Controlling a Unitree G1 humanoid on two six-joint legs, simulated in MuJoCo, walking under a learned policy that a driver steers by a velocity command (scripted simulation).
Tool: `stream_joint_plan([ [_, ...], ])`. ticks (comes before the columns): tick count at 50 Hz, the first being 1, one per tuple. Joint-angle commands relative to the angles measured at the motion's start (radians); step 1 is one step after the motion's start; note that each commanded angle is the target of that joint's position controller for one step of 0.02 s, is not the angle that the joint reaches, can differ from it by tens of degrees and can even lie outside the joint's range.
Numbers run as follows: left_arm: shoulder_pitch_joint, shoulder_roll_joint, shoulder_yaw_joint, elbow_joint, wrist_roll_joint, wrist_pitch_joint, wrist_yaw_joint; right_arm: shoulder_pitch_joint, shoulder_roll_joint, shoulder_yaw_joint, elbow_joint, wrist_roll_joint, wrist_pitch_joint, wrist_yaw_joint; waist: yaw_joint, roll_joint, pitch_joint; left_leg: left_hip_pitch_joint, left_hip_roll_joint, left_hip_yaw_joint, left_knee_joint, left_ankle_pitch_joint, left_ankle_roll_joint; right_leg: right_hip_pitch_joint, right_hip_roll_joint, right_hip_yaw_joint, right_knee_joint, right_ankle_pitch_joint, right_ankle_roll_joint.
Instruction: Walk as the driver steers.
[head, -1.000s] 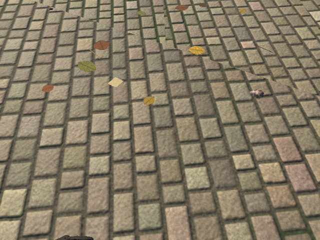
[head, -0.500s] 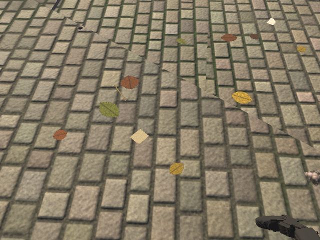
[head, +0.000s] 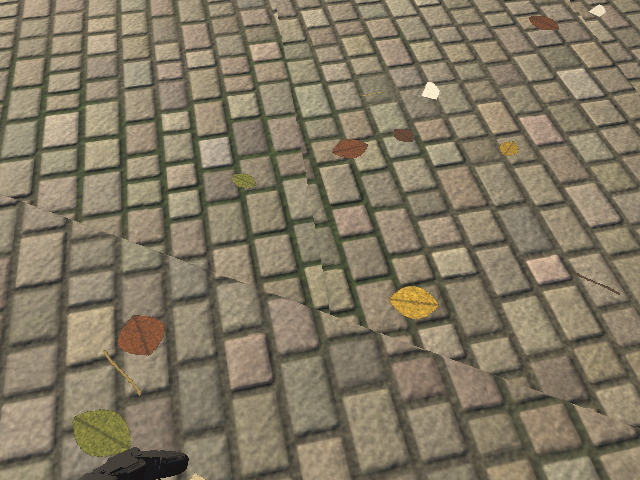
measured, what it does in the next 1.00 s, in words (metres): walks ahead, turning right: right foot, then left foot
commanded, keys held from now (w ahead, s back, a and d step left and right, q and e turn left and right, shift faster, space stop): w+e+shift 0.58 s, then w+shift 0.40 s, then w+q+shift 0.02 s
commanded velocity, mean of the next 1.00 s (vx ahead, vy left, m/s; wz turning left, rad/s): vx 1.00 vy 0.00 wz -0.68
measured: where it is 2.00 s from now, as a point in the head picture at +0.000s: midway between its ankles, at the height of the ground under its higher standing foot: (518, 108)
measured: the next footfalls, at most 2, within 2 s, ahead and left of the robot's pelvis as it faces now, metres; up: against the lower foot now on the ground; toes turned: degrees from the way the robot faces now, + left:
right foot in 0.08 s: +0.28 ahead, -0.03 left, +0.00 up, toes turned -7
left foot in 0.50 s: +0.74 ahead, +0.03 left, +0.00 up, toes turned -29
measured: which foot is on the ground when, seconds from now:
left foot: down 0.00-0.08, up 0.10-0.48, down 0.50-1.00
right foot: up 0.00-0.06, down 0.08-0.50, up 0.52-1.00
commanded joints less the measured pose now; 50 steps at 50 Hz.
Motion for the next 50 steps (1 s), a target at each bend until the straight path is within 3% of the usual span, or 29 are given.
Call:
stream_joint_plan([
  [1, 0.126, 0.113, 0.029, -0.006, 0.007, -0.005, 0.006, -0.015, -0.22, -0.039, -0.061, -0.019, 0.017, -0.049, 0.148, 0.128, -0.052, -0.121, 0.274, 0.046, 0.327, 1.513, -0.052, 0.345, 0.139, -0.09, -0.024, -0.089, -0.042],
  [3, 0.531, 0.193, 0.075, 0.107, 0.005, 0.001, 0.021, -0.137, -0.266, -0.057, -0.104, -0.036, 0.05, -0.062, 0.344, 0.151, -0.212, -0.259, 0.298, 0.023, 0.88, 1.482, -0.046, 0.72, 0.13, 0.008, -0.069, -0.179, -0.109],
  [4, 0.594, 0.227, 0.103, 0.131, -0.003, 0.013, 0.04, -0.183, -0.232, -0.057, -0.118, -0.041, 0.047, -0.045, 0.347, 0.056, -0.208, -0.488, 0.176, 0.016, 1.25, 0.739, -0.025, 0.878, 0.05, 0.136, -0.053, -0.289, -0.14],
  [5, 0.515, 0.316, 0.126, 0.122, 0.011, 0.028, 0.047, -0.143, -0.089, -0.023, -0.207, -0.035, 0.019, -0.024, 0.174, -0.248, -0.212, -0.944, 0.026, -0.082, 1.603, -0.16, -0.067, 1.113, -0.144, 0.538, -0.009, -0.01, -0.274],
  [6, 0.497, 0.327, 0.139, 0.1, 0.006, 0.036, 0.051, -0.171, -0.107, -0.009, -0.282, -0.002, 0.002, -0.019, 0.189, -0.174, -0.347, -1.162, 0.042, -0.261, 1.661, -0.125, -0.057, 1.24, -0.25, 0.878, -0.255, -0.363, -0.399],
  [7, 0.456, 0.24, 0.128, 0.088, 0.002, 0.037, 0.061, -0.255, -0.15, -0.006, -0.289, -0.017, -0.014, -0.014, 0.181, 0.031, -0.2, -1.186, 0.106, -0.287, 1.531, -0.022, -0.029, 1.086, -0.236, 0.872, -0.385, -0.494, -0.331],
  [9, 0.396, 0.178, 0.111, 0.094, -0.002, 0.029, 0.067, -0.293, -0.137, -0.003, -0.303, -0.046, -0.003, -0.005, 0.073, 0.131, -0.03, -1.071, 0.16, -0.276, 1.353, 0.007, -0.041, 0.754, -0.155, 0.72, -0.424, -0.358, -0.252],
  [12, 0.361, 0.169, 0.098, 0.069, -0.016, -0.009, 0.07, -0.32, -0.109, 0.01, -0.342, -0.074, 0.064, 0.007, 0.008, 0.118, 0.042, -0.927, 0.212, -0.231, 1.134, -0.019, -0.097, 0.435, -0.04, 0.559, -0.47, -0.306, -0.215],
  [15, 0.384, 0.199, 0.108, 0.056, -0.017, -0.025, 0.067, -0.508, -0.09, 0.029, -0.43, -0.051, 0.069, 0.021, 0.061, 0.044, 0.085, -0.809, 0.194, -0.169, 0.813, 0.264, -0.112, 0.303, 0.04, 0.479, -0.498, -0.117, -0.173],
  [18, 0.459, 0.227, 0.125, 0.06, -0.031, -0.021, 0.053, -0.567, -0.099, 0.031, -0.456, -0.023, 0.067, 0.023, 0.136, -0.021, 0.023, -0.728, 0.136, -0.157, 0.616, 0.465, -0.082, 0.435, 0.034, 0.488, -0.457, 0.069, -0.117],
  [20, 0.478, 0.242, 0.133, 0.054, -0.03, -0.013, 0.056, -0.605, -0.128, 0.025, -0.483, -0.021, 0.063, 0.019, 0.159, -0.031, 0.015, -0.728, 0.116, -0.177, 0.502, 0.453, -0.066, 0.563, 0.008, 0.522, -0.411, 0.121, -0.093],
  [22, 0.455, 0.273, 0.14, 0.043, -0.025, -0.011, 0.065, -0.534, -0.178, 0.006, -0.467, -0.021, 0.06, 0.01, 0.121, -0.042, -0.037, -0.597, 0.076, -0.19, 0.416, 0.362, -0.056, 0.649, -0.005, 0.542, -0.29, 0.27, -0.052],
  [23, 0.439, 0.31, 0.146, 0.04, -0.017, -0.01, 0.062, -0.394, -0.222, -0.014, -0.432, -0.016, 0.056, 0.0, 0.05, -0.039, -0.133, -0.429, 0.053, -0.189, 0.445, 0.277, -0.048, 0.652, 0.002, 0.526, -0.124, 0.372, -0.031],
  [24, 0.375, 0.322, 0.148, 0.023, -0.012, -0.016, 0.056, -0.18, -0.265, -0.035, -0.386, -0.015, 0.051, -0.016, -0.08, -0.035, -0.232, -0.189, 0.106, -0.222, 0.473, 0.205, -0.032, 0.545, 0.032, 0.501, 0.124, 0.329, -0.008],
  [25, 0.348, 0.207, 0.117, -0.015, -0.007, -0.028, 0.054, 0.052, -0.347, -0.065, -0.361, -0.041, 0.049, -0.039, -0.162, 0.087, -0.397, 0.051, 0.333, -0.449, 0.48, -0.188, 0.0, 0.401, 0.083, 0.422, 0.487, -0.011, -0.003],
  [26, 0.478, 0.088, 0.082, -0.073, -0.061, -0.025, 0.054, -0.037, -0.4, -0.075, -0.371, -0.066, 0.049, -0.029, -0.016, 0.461, -0.543, 0.23, 0.599, -1.039, 0.256, -0.392, 0.109, 0.105, 0.185, 0.301, 0.776, -0.656, 0.032],
  [27, 0.421, 0.176, 0.082, -0.043, -0.032, -0.006, 0.067, -0.146, -0.318, -0.079, -0.386, -0.053, 0.059, -0.023, -0.014, 0.305, -0.394, 0.085, 0.55, -1.054, 0.202, -0.455, 0.127, -0.019, 0.086, 0.271, 0.804, -0.548, 0.021],
  [28, 0.334, 0.219, 0.094, -0.037, -0.01, 0.007, 0.06, -0.204, -0.225, -0.057, -0.387, -0.045, 0.062, -0.019, -0.021, 0.151, -0.247, -0.062, 0.496, -0.837, 0.222, -0.336, 0.114, -0.011, 0.027, 0.255, 0.737, -0.458, 0.027],
  [29, 0.29, 0.214, 0.096, -0.041, 0.0, 0.018, 0.048, -0.206, -0.184, -0.048, -0.359, -0.047, 0.065, -0.014, -0.014, 0.052, -0.15, -0.194, 0.456, -0.684, 0.219, -0.135, 0.101, 0.026, -0.006, 0.238, 0.683, -0.428, 0.035],
  [32, 0.23, 0.127, 0.074, -0.087, 0.025, 0.054, 0.016, -0.131, -0.16, -0.037, -0.261, -0.025, 0.039, 0.001, 0.036, 0.093, -0.035, -0.36, 0.378, -0.46, 0.167, 0.13, 0.086, 0.07, -0.058, 0.252, 0.556, -0.446, 0.044],
  [33, 0.239, 0.115, 0.069, -0.094, 0.023, 0.063, 0.008, -0.128, -0.166, -0.04, -0.249, -0.009, 0.028, 0.011, 0.06, 0.103, -0.023, -0.382, 0.383, -0.436, 0.131, 0.145, 0.096, 0.069, -0.068, 0.267, 0.497, -0.428, 0.049],
  [35, 0.181, 0.125, 0.066, -0.114, 0.022, 0.069, -0.006, -0.131, -0.174, -0.042, -0.229, -0.006, 0.019, 0.023, 0.063, 0.091, 0.031, -0.388, 0.379, -0.355, 0.079, 0.226, 0.114, 0.017, -0.06, 0.275, 0.377, -0.349, 0.058],
  [37, 0.119, 0.133, 0.063, -0.124, 0.031, 0.062, -0.014, -0.095, -0.206, -0.052, -0.195, -0.019, 0.012, 0.024, 0.051, 0.1, 0.044, -0.364, 0.351, -0.227, 0.088, 0.38, 0.116, 0.013, -0.03, 0.216, 0.332, -0.195, 0.056],
  [39, 0.022, 0.144, 0.065, -0.153, 0.03, 0.033, -0.023, -0.048, -0.182, -0.043, -0.158, -0.008, -0.003, 0.017, 0.054, 0.056, 0.084, -0.348, 0.295, -0.148, 0.096, 0.384, 0.059, 0.002, -0.019, 0.236, 0.158, 0.038, 0.028],
  [42, -0.049, 0.12, 0.049, -0.147, 0.023, 0.012, -0.051, -0.078, -0.209, -0.039, -0.153, 0.004, -0.012, 0.012, 0.058, 0.034, 0.097, -0.517, 0.273, -0.044, 0.037, 0.265, 0.045, 0.323, -0.005, 0.138, -0.065, 0.342, 0.017],
  [46, -0.142, 0.138, 0.04, -0.129, 0.05, 0.023, -0.003, 0.064, -0.256, -0.037, -0.069, -0.012, 0.046, -0.016, -0.003, 0.064, 0.131, -0.182, 0.298, -0.026, 0.187, 0.696, 0.061, 0.241, 0.022, 0.052, -0.206, 0.119, 0.006],
  [48, -0.003, 0.141, 0.041, -0.084, 0.068, 0.016, 0.026, 0.13, -0.274, -0.036, -0.017, -0.031, 0.085, -0.039, 0.059, 0.082, 0.044, -0.072, 0.316, -0.034, 0.486, 1.017, 0.061, 0.378, 0.048, 0.028, -0.271, 0.001, -0.015],
  [49, 0.166, 0.171, 0.056, -0.018, 0.061, 0.017, 0.038, 0.13, -0.272, -0.038, -0.005, -0.04, 0.104, -0.05, 0.133, 0.094, -0.029, -0.106, 0.325, -0.045, 0.715, 1.07, 0.065, 0.545, 0.027, 0.057, -0.276, -0.052, -0.03],
  [50, 0.361, 0.215, 0.081, 0.061, 0.063, 0.01, 0.051, 0.078, -0.265, -0.041, -0.014, -0.029, 0.112, -0.045, 0.224, 0.072, -0.088, -0.278, 0.275, -0.049, 1.033, 0.918, 0.059, 0.802, -0.037, 0.128, -0.351, 0.005, -0.054],
])
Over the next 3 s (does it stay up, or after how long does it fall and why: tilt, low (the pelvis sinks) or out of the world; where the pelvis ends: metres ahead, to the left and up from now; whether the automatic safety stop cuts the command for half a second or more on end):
stays up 2.03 -0.78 -0.09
